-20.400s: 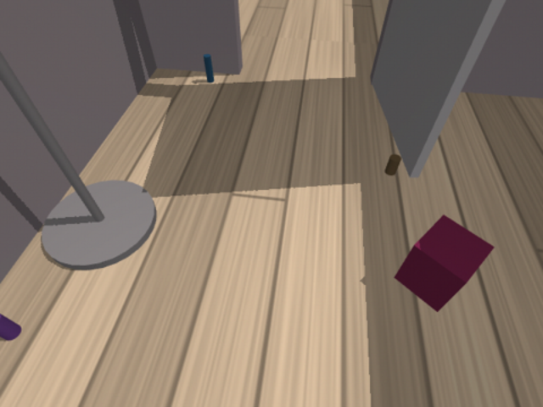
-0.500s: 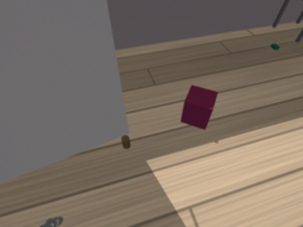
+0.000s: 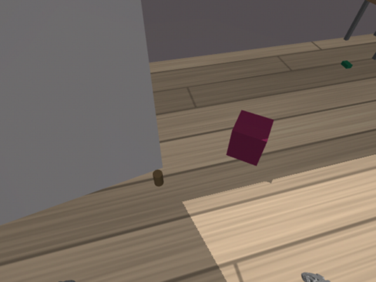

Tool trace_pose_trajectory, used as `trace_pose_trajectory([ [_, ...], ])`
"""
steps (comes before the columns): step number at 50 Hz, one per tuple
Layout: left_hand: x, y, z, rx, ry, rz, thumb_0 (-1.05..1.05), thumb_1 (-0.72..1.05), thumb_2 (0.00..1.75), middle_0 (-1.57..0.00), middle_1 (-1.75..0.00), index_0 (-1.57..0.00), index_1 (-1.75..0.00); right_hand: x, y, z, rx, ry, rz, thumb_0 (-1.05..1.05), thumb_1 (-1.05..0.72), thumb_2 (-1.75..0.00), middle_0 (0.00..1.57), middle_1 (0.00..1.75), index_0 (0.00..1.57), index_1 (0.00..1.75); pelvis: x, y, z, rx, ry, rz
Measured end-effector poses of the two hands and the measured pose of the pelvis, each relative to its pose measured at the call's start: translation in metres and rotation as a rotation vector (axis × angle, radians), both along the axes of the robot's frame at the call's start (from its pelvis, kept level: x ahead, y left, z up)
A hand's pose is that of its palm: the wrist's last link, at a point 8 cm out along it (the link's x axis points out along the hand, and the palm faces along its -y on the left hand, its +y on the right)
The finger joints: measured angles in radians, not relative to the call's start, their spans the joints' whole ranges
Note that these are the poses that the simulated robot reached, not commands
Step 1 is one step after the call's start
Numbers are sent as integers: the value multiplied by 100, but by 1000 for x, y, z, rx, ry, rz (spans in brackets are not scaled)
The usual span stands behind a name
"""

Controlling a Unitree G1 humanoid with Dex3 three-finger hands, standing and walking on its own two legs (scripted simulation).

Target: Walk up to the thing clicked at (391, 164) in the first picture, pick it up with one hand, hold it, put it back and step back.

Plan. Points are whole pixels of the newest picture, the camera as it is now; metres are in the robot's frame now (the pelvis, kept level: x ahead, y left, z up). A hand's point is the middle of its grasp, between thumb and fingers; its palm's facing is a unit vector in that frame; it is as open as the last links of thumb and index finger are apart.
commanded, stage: stand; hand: left
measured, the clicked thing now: (158, 178) +0.77 +0.19 -0.73
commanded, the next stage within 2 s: walk up in 0.90 s
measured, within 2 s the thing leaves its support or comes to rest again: neither
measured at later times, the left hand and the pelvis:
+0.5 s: hand out of the picture +0.07 +0.24 -0.15, palm faces -0.04 -0.94 -0.35, open 7.4 cm; pelvis +0.00 -0.02 +0.00, yaw +0 degrees
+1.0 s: hand out of the picture +0.08 +0.24 -0.15, palm faces +0.00 -0.94 -0.33, open 7.4 cm; pelvis +0.01 -0.02 +0.00, yaw +0 degrees
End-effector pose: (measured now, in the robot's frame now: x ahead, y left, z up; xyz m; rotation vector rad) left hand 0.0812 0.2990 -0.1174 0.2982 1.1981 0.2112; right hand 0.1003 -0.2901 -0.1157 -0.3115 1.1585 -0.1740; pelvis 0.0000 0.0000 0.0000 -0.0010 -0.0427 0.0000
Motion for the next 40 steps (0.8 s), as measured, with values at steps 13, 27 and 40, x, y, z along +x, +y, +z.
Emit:
trace_pose_trajectory([
  [13,-20,-11,2,3,46,-9,0,90,89,-21,-30,-20,-30,-15,-11,-2,12,30,-13,1,-90,-90,20,30,20,30,-4,-8,3,2,-4,-2],
  [27,-17,-18,4,12,54,-25,0,90,89,-21,-30,-20,-30,-47,-23,-8,8,109,-41,1,-90,-90,20,30,20,30,-4,-17,3,4,2,-4],
  [40,-4,-24,7,11,17,-39,0,90,89,-21,-30,-20,-30,-47,-29,-7,7,94,-43,1,-90,-90,20,30,20,30,-4,-22,3,3,0,-6],
])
